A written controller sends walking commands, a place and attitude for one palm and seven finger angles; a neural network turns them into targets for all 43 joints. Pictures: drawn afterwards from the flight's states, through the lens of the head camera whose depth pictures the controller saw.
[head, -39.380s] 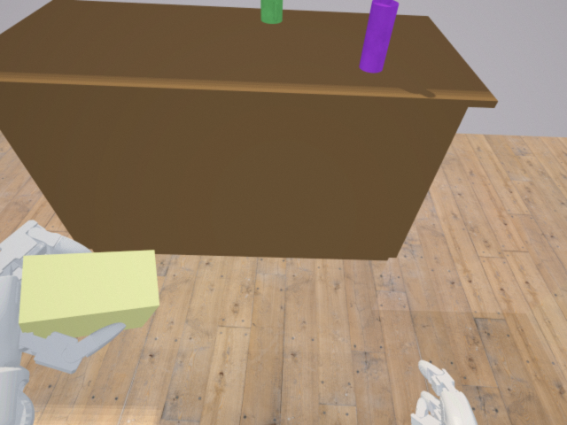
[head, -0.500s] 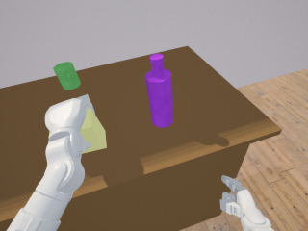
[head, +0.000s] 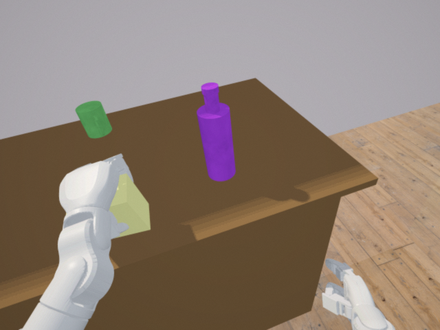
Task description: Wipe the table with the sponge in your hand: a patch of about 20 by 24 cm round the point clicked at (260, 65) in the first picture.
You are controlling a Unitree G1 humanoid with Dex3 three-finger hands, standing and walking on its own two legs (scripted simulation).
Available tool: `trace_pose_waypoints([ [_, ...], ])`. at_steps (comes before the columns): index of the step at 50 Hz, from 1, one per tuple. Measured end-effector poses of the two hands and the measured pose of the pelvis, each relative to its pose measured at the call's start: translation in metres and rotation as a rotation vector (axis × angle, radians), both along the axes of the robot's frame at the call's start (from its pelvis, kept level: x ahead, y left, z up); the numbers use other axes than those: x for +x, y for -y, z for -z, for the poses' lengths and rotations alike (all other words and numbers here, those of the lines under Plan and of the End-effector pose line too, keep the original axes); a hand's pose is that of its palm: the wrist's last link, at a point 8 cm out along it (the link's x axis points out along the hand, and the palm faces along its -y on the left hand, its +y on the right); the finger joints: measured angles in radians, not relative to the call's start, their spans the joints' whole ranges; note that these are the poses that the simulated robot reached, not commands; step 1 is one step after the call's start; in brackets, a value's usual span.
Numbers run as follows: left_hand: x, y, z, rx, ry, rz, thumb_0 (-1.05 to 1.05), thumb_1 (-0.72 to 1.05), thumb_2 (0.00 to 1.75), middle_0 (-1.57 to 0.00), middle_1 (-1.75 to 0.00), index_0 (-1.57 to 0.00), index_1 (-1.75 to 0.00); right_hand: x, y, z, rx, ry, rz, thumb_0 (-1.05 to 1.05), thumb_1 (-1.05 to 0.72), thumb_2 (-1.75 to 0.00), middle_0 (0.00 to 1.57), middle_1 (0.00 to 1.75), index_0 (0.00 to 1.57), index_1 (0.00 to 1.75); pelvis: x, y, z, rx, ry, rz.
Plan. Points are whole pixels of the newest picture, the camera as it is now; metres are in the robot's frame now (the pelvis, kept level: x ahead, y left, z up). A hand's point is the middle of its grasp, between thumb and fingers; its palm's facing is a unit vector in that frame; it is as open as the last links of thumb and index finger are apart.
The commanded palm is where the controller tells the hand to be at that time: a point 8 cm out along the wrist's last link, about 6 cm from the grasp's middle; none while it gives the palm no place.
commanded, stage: wipe back along the third lane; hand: left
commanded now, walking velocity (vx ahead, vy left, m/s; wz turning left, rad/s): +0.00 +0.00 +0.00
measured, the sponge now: (116, 214) +0.29 +0.24 +0.11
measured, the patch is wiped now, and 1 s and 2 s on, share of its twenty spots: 0.95 0.95 0.95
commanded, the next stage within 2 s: slide back across to the middle lane in 0.06 s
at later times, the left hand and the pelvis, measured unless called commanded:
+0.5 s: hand (103, 204) +0.26 +0.23 +0.16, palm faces +0.25 -0.19 -0.95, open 10.2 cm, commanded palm +0.20 +0.24 +0.20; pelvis +0.01 +0.00 +0.00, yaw +0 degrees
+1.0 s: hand (58, 224) +0.22 +0.30 +0.15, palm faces +0.09 -0.08 -0.99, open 10.2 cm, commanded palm +0.19 +0.29 +0.21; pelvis -0.02 +0.00 +0.00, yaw +1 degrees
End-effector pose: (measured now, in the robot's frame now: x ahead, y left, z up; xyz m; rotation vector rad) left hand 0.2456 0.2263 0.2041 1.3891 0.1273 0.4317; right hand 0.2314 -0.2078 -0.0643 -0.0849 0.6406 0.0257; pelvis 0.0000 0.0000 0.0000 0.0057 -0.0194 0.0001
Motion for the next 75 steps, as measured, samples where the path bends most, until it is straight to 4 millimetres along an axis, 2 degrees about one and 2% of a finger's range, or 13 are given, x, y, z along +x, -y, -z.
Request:
trace_pose_waypoints([
  [14,-0.008,0.001,0.001,-0.017,0.023,-0.003,0.02,-0.47,1.05,-0.61,-1.41,-0.68,-1.35,0.009,-0.008,-0.004,0.009,0.025,-0.027,0.02,-0.9,-0.9,0.2,0.3,0.2,0.29,0.002,0.003,0.0,0.0,0.0,0.0],
  [26,-0.016,-0.01,-0.005,-0.077,0.033,0.008,0.02,-0.48,1.05,-0.63,-1.39,-0.7,-1.33,0.019,-0.006,-0.01,-0.02,0.036,-0.027,0.02,-0.9,-0.9,0.2,0.3,0.2,0.29,0.008,0.004,0.0,0.001,0.0,0.01],
  [31,-0.028,-0.02,-0.009,-0.075,0.037,-0.007,0.01,-0.48,1.05,-0.64,-1.38,-0.71,-1.32,0.018,-0.003,-0.01,-0.033,0.033,-0.023,0.01,-0.9,-0.9,0.2,0.3,0.2,0.29,0.008,0.004,0.0,0.0,0.002,0.014],
  [38,-0.047,-0.044,-0.011,-0.046,-0.004,-0.078,0.01,-0.49,1.06,-0.65,-1.36,-0.72,-1.3,0.011,-0.001,-0.008,-0.057,0.029,-0.023,0.01,-0.9,-0.9,0.2,0.3,0.2,0.29,0.0,0.004,0.0,-0.004,0.014,0.005],
  [44,-0.052,-0.061,-0.008,-0.009,-0.065,-0.123,0.01,-0.5,1.06,-0.66,-1.35,-0.73,-1.29,0.002,-0.006,-0.004,-0.075,0.034,-0.032,0.02,-0.9,-0.9,0.2,0.3,0.2,0.29,-0.01,0.004,0.0,-0.007,0.024,-0.015],
  [50,-0.045,-0.065,-0.003,0.021,-0.138,-0.099,0.01,-0.5,1.06,-0.67,-1.34,-0.74,-1.28,-0.008,-0.013,-0.001,-0.075,0.039,-0.038,0.02,-0.9,-0.9,0.2,0.3,0.2,0.29,-0.018,0.002,-0.001,-0.009,0.027,-0.025],
  [59,-0.02,-0.072,-0.007,0.05,-0.178,-0.074,0.01,-0.52,1.06,-0.7,-1.32,-0.77,-1.26,-0.025,-0.016,0.009,-0.082,0.006,-0.039,0.01,-0.9,-0.9,0.2,0.3,0.2,0.29,-0.025,0.001,-0.002,-0.009,0.03,-0.038],
  [75,0.017,-0.084,-0.006,0.058,-0.217,-0.08,0.01,-0.53,1.06,-0.71,-1.31,-0.78,-1.25,-0.053,0.01,0.022,-0.128,-0.102,0.025,0.01,-0.9,-0.9,0.2,0.3,0.2,0.29,-0.023,-0.001,-0.004,-0.012,0.013,-0.043],
])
